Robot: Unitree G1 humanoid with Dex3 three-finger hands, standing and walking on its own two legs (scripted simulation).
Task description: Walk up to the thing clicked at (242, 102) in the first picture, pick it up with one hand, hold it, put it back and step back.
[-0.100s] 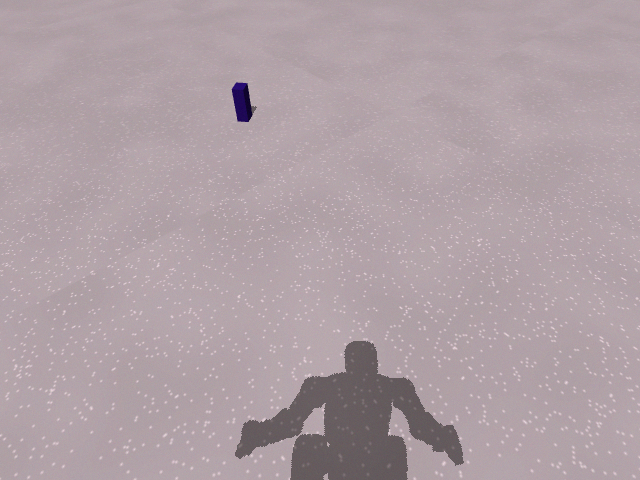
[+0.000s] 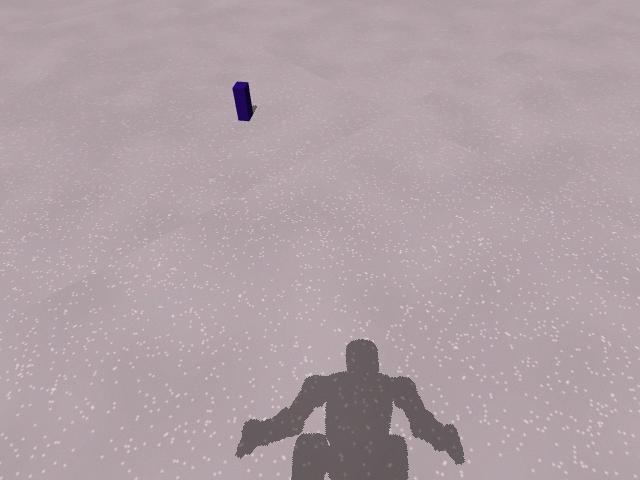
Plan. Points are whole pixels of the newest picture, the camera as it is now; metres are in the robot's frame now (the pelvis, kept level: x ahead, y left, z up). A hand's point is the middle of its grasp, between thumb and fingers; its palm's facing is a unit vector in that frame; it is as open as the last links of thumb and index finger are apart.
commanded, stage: stand
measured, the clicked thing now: (243, 101) +2.26 +0.56 -0.68
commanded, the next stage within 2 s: none
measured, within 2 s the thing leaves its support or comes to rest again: neither
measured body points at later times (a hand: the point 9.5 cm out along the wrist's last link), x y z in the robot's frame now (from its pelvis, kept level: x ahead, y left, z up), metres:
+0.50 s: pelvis +0.01 +0.00 +0.00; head +0.02 +0.00 +0.45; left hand +0.09 +0.30 -0.13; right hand +0.09 -0.30 -0.13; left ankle -0.01 +0.13 -0.75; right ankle +0.00 -0.12 -0.75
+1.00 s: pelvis +0.01 +0.00 +0.00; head +0.02 +0.00 +0.45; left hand +0.08 +0.30 -0.13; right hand +0.08 -0.30 -0.14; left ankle -0.01 +0.13 -0.75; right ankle +0.00 -0.12 -0.75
